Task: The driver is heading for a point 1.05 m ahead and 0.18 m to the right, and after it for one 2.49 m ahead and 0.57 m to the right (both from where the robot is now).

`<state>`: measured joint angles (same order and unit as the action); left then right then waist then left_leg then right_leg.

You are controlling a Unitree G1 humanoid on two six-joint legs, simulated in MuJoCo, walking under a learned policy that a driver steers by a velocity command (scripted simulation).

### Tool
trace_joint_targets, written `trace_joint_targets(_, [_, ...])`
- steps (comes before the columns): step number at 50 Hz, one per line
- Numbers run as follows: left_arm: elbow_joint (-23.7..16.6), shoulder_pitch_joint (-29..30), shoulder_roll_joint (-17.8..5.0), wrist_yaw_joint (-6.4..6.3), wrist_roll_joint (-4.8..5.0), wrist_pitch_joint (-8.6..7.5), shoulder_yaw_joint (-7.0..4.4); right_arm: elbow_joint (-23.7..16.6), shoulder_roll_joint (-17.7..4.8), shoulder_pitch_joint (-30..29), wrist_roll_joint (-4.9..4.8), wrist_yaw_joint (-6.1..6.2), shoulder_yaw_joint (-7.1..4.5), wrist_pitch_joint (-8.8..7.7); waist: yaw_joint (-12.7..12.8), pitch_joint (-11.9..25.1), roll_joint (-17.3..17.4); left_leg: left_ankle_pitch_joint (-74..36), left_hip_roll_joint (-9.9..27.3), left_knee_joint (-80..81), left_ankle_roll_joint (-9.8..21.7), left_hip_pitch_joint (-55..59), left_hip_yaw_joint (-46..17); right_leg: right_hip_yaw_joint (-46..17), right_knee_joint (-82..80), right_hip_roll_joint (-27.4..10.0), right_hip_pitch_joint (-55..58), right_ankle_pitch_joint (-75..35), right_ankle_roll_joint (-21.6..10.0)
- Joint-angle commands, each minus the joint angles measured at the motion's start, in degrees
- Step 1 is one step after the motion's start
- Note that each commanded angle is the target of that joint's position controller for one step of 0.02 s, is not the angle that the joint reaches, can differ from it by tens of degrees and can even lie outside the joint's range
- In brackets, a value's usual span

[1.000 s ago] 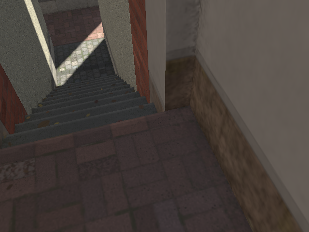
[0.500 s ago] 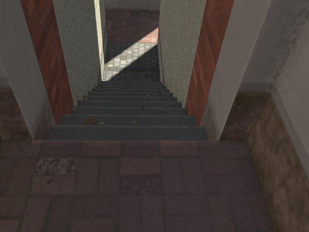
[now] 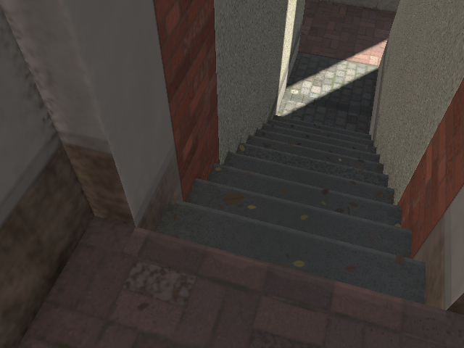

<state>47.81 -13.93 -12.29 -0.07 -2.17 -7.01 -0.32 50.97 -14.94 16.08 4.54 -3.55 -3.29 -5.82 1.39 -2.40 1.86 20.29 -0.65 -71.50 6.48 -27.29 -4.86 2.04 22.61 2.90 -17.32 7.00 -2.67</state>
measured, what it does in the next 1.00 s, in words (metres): walks ahead, turning right: left foot, then left foot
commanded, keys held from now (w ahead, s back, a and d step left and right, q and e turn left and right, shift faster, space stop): no key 0.18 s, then e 0.36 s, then w+e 0.38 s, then w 0.08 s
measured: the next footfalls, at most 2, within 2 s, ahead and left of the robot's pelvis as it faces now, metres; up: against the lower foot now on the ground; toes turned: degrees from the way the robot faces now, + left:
left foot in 0.22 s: +0.27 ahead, +0.14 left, +0.00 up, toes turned +5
left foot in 0.82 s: +0.27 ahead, +0.10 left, +0.00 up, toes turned -13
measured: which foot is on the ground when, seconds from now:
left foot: up 0.00-0.20, down 0.22-0.52, up 0.54-0.80, down 0.82-1.00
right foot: down 0.00-0.82, up 0.84-1.00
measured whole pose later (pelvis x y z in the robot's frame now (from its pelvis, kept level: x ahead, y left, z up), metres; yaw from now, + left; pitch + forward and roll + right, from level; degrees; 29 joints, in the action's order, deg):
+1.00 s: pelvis +0.24 +0.00 +0.01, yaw -20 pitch +1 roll +1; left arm 43.5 -13.3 -14.2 5.1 -4.4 -3.9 -3.5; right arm 49.4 -11.1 22.5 3.7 1.6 0.4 -6.0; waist -2.4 0.2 -1.1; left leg 13.1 -0.2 -15.7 1.8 -3.8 7.2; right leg -3.2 66.5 -0.9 -31.1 17.4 -5.6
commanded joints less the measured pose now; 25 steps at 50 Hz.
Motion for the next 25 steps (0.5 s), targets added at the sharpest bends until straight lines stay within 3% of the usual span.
trace_joint_targets(1, [-0.8,-3.9,-1.9,-0.45,0.44,-0.65,0.09,-5.4,0.1,-4.7,0.28,-0.41,0.51,-0.27,-0.4,4.5,-4.9,1.4,7.2,6.7,-1.7,-9.7,-0.6,-14.7,-14.9,-17.1,11.1,-12.9,-13.2])
trace_joint_targets(3, [-1.8,-0.7,-4.9,0.42,0.22,-1.59,-0.95,-6.7,1.2,-6.7,-0.42,-0.46,1.51,0.18,-2.6,4.7,-3.2,-2.0,8.1,18.6,-4.2,-3.9,3.7,-6.7,-14.7,-14.7,6.0,-30.1,-12.2])
trace_joint_targets(4, [-2.5,1.9,-6.3,1.16,-0.14,-1.86,-1.38,-6.5,1.9,-6.6,-0.88,-1.01,2.13,0.32,-3.7,5.0,-2.8,-8.3,8.2,25.4,-4.7,3.5,5.1,-2.2,-13.7,-12.3,0.4,-33.8,-10.3])
trace_joint_targets(6, [-1.6,1.2,-7.8,2.68,-0.26,-1.76,-1.72,-6.1,1.5,-7.7,-2.26,-2.32,2.69,0.71,-3.9,4.3,-3.7,-24.7,6.3,30.5,-6.9,12.0,5.1,-0.3,-11.5,-11.4,-6.8,-33.6,-9.2])
trace_joint_targets(7, [-1.2,0.5,-8.5,3.19,-0.13,-1.68,-1.97,-5.3,-0.5,-6.0,-2.74,-2.46,2.09,0.69,-4.9,3.9,-3.9,-28.7,5.4,33.3,-7.3,13.4,4.5,-0.5,-9.7,-11.8,-6.7,-32.5,-9.0])
trace_joint_targets(8, [-1.0,0.8,-9.3,3.66,0.65,-1.86,-2.14,-6.0,-3.1,-6.0,-2.59,-1.96,1.33,0.30,-6.4,3.5,-4.5,-30.1,4.8,36.9,-6.9,15.5,4.6,-0.6,-7.6,-11.8,-6.5,-30.6,-8.7])
trace_joint_targets(9, [-1.0,0.0,-9.2,4.00,1.05,-1.61,-2.22,-6.6,-5.6,-8.1,-2.50,-1.12,0.39,-0.20,-5.8,3.7,-3.0,-29.8,4.0,39.9,-6.1,17.0,5.2,-1.4,-5.3,-11.3,-4.5,-26.9,-7.7])
trace_joint_targets(10, [0.4,-4.1,-7.1,4.23,1.74,-1.43,-1.71,-7.2,-6.3,-10.5,-2.39,-0.37,0.03,-0.92,-4.8,3.9,-2.0,-34.0,4.2,42.6,-3.7,18.9,4.8,-3.0,-3.2,-10.3,-2.5,-26.4,-5.8])
trace_joint_targets(11, [1.2,-8.5,-5.9,4.51,2.67,-1.05,-1.54,-7.6,-9.1,-10.5,-2.77,0.37,-0.92,-1.80,-4.0,6.0,0.2,-49.2,6.2,44.4,0.3,22.1,3.9,-2.7,-0.7,-7.7,0.5,-26.6,-2.9])
trace_joint_targets(12, [2.0,-18.2,-2.3,3.99,3.29,-0.70,-0.78,-9.6,-11.0,-13.7,-4.08,0.39,-0.70,-2.18,1.5,14.7,5.3,-69.4,15.1,43.3,9.3,31.8,-3.2,-1.4,1.6,-4.6,0.8,-15.0,1.9])
trace_joint_targets(13, [1.9,-21.4,0.7,3.73,3.42,-0.03,0.18,-10.6,-5.7,-15.3,-4.58,-0.50,1.21,-1.20,3.1,22.1,6.7,-66.5,22.0,41.7,13.2,37.8,-11.0,-2.3,4.6,-5.3,0.4,-2.5,5.5])
trace_joint_targets(14, [0.4,-16.1,-2.3,3.27,3.17,1.08,-1.07,-9.3,-4.1,-14.0,-4.83,-0.71,1.55,0.11,1.8,18.6,4.5,-56.6,20.8,42.9,9.2,32.5,-10.1,-1.7,6.0,-5.2,1.1,2.4,6.7])
trace_joint_targets(15, [-1.5,-13.3,-4.4,2.54,2.44,2.00,-1.95,-9.0,-6.3,-14.3,-5.23,-0.40,0.80,0.72,1.1,15.2,3.9,-48.4,19.0,43.6,6.2,29.1,-7.9,-1.4,6.3,-4.8,-0.5,6.4,6.4])
trace_joint_targets(16, [-3.1,-12.0,-5.4,1.81,1.98,2.63,-2.49,-9.5,-9.3,-14.7,-4.93,0.46,-0.59,1.19,1.0,14.0,5.0,-42.5,18.1,44.0,5.5,28.2,-6.7,-1.6,6.5,-4.8,-2.2,9.6,5.8])
trace_joint_targets(17, [-4.3,-10.8,-5.6,1.26,1.80,2.86,-2.41,-9.3,-10.3,-14.2,-4.52,1.49,-1.38,1.47,0.3,12.7,5.1,-36.7,18.1,45.5,5.8,26.4,-6.2,-1.4,6.7,-4.8,-3.2,11.0,5.1])
trace_joint_targets(19, [-6.3,-8.2,-5.6,-0.06,1.14,2.87,-2.37,-9.8,-10.7,-12.8,-3.55,3.26,-2.15,1.41,-0.9,12.3,3.3,-30.1,18.9,48.0,8.1,24.5,-6.2,-0.7,9.3,-4.3,-2.8,8.8,3.3])
trace_joint_targets(21, [-7.3,-6.9,-6.2,-0.69,0.88,2.71,-2.73,-9.8,-10.0,-11.3,-3.50,5.13,-2.71,0.94,-1.1,12.7,4.1,-28.0,21.5,50.9,10.4,23.6,-7.4,-0.1,12.4,-4.2,-1.9,11.5,1.3])
trace_joint_targets(22, [-7.1,-6.7,-6.3,-0.58,1.28,3.09,-2.81,-9.4,-8.0,-11.8,-3.51,6.18,-2.33,0.85,-0.8,11.8,4.5,-23.6,22.5,52.7,9.7,22.4,-7.1,0.4,10.2,-4.1,-0.4,12.8,0.4])
trace_joint_targets(23, [-7.3,-6.6,-6.1,-0.40,1.51,3.42,-2.82,-9.7,-8.1,-13.8,-3.48,6.83,-2.54,0.89,0.1,9.9,4.3,-19.0,21.3,53.7,7.8,19.4,-4.8,0.8,6.3,-3.9,2.6,11.2,-0.8])
trace_joint_targets(25, [-8.6,-3.9,-8.1,-0.26,2.61,3.29,-3.50,-10.4,-7.7,-16.5,-2.61,7.06,-2.79,1.52,-0.6,8.9,1.4,-12.0,15.5,51.0,1.9,15.2,3.0,-2.0,-1.2,-5.2,7.8,-4.1,-6.1])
